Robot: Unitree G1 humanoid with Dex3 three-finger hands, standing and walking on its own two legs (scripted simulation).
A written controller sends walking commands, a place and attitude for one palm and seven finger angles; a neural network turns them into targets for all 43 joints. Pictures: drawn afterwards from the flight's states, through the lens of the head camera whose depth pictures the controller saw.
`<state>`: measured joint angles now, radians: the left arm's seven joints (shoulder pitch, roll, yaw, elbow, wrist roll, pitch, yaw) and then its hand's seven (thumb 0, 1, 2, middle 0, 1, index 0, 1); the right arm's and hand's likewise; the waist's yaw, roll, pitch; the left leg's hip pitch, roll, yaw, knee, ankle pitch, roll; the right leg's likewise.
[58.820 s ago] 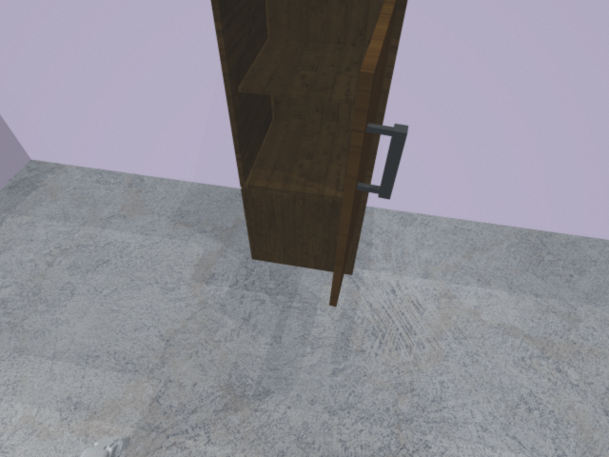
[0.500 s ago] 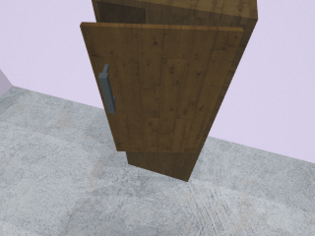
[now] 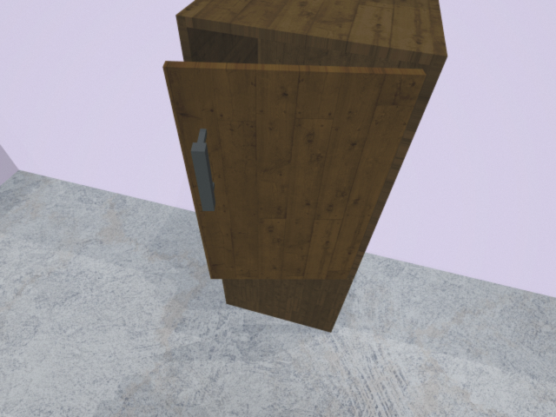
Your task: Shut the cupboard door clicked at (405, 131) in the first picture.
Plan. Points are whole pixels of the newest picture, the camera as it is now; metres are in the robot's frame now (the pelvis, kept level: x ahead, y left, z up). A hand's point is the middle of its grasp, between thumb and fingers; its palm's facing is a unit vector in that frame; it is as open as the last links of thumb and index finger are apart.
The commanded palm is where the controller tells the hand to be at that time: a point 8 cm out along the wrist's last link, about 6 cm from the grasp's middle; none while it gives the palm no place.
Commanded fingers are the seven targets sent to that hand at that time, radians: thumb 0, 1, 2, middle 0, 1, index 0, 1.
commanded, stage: come to a stop and stand still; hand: left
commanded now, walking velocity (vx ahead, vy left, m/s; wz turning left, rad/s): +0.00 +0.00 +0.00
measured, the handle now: (205, 171) +0.48 +0.16 +0.08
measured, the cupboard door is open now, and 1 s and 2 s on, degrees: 16 16 16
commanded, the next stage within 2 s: look again from close up in 0.08 s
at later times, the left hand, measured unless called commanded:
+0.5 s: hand out of the picture +0.05 +0.20 -0.17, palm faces +0.04 -0.96 -0.29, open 7.3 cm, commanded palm none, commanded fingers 0.00 0.90 0.90 -0.20 -0.30 -0.20 -0.30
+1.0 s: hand out of the picture +0.01 +0.19 -0.17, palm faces +0.00 -0.97 -0.25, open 7.3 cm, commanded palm none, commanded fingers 0.00 0.90 0.90 -0.20 -0.30 -0.20 -0.30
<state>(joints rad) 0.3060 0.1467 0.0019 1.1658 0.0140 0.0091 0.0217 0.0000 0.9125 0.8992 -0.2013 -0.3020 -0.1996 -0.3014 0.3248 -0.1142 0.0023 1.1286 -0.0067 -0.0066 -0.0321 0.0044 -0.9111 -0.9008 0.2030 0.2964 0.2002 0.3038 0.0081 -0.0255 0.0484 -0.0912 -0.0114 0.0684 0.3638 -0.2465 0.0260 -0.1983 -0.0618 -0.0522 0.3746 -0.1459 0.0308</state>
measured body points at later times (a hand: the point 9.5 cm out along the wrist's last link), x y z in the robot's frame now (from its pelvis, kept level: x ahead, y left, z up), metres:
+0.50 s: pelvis +0.00 -0.01 -0.01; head -0.02 -0.02 +0.44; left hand +0.05 +0.25 -0.14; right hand +0.06 -0.27 -0.16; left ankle -0.03 +0.10 -0.74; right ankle +0.03 -0.14 -0.74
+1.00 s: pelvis -0.02 -0.01 +0.00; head -0.03 -0.01 +0.45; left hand +0.01 +0.24 -0.15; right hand +0.01 -0.27 -0.15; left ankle -0.03 +0.10 -0.74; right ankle +0.03 -0.14 -0.74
